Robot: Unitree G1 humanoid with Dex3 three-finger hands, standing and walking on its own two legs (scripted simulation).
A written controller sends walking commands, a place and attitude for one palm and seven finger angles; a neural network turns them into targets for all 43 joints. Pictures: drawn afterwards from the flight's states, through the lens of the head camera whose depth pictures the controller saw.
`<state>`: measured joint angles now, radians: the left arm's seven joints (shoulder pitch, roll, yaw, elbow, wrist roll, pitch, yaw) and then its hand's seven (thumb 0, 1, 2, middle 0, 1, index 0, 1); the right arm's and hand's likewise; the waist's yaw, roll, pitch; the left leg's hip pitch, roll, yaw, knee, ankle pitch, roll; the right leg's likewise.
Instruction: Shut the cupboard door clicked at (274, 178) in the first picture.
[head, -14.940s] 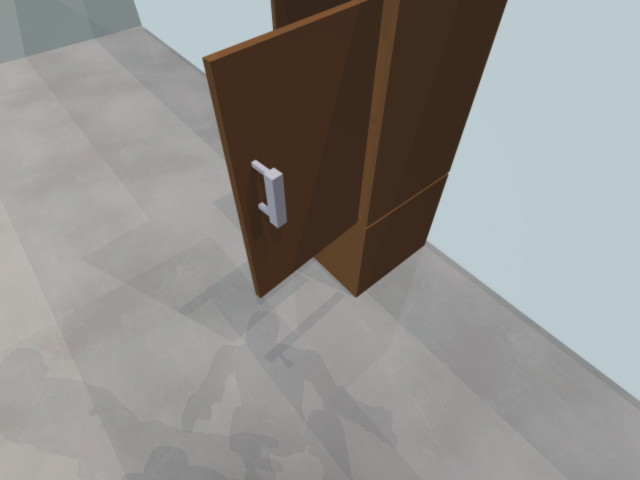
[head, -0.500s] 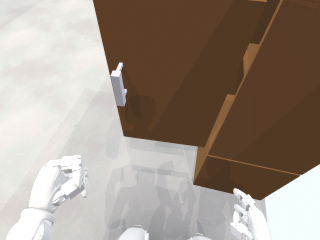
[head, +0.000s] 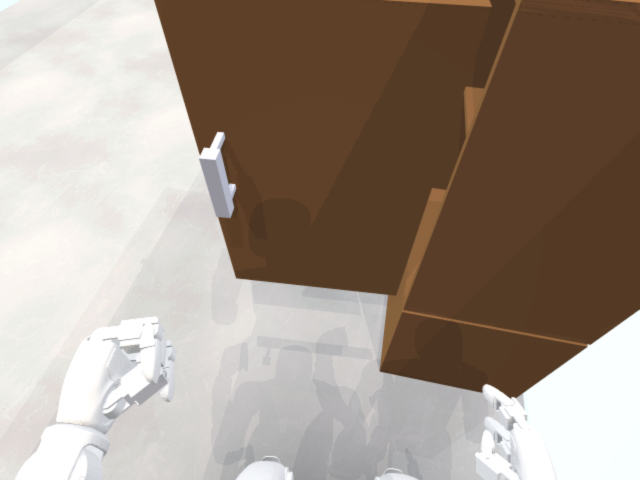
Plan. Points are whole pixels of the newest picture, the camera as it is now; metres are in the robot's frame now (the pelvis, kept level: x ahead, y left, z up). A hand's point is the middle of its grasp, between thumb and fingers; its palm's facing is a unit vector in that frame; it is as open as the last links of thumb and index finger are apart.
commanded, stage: bring the fist close to the handle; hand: left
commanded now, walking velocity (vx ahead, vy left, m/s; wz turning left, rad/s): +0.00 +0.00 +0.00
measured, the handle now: (222, 175) +0.53 +0.19 +0.06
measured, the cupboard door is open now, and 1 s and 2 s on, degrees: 95 95 90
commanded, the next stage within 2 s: push the door shut along its arc in 1.42 s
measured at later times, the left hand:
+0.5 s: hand (194, 293) +0.32 +0.18 +0.07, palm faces -0.06 -1.00 -0.02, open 3.1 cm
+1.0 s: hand (220, 227) +0.42 +0.17 +0.07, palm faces -0.05 -1.00 -0.02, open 3.1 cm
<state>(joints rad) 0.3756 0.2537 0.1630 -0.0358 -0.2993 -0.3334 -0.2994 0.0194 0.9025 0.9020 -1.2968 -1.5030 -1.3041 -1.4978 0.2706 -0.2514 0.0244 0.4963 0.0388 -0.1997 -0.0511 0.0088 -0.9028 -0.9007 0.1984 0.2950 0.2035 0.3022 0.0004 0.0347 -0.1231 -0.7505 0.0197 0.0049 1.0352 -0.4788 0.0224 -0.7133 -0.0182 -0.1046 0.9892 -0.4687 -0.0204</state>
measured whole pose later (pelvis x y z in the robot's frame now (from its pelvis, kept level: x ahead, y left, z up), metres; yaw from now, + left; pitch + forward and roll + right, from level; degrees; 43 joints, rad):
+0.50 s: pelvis +0.00 +0.00 +0.01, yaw -1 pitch +12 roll -1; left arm -0.03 0.26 0.18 0.28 -0.26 -0.29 -0.26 0.02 0.90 0.90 -1.30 -1.50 -1.30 -1.50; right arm 0.28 -0.26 0.03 0.56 0.04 -0.17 -0.05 0.01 -0.90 -0.90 0.20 0.30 0.20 0.30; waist -0.02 0.03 -0.12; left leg -0.74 0.01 0.03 0.99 -0.46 0.02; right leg -0.72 -0.02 -0.08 0.96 -0.45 -0.02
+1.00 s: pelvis +0.00 +0.00 +0.00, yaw -1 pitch +15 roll -1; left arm -0.51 0.30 0.23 0.78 -0.18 -0.37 -0.22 0.02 0.90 0.90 -1.30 -1.50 -1.30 -1.50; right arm 0.30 -0.25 0.02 0.63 0.03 -0.08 -0.03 0.00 -0.90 -0.90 0.20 0.29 0.20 0.30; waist -0.06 0.01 -0.11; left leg -0.81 0.02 0.04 0.99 -0.45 0.03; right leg -0.79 -0.02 -0.07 0.96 -0.44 -0.01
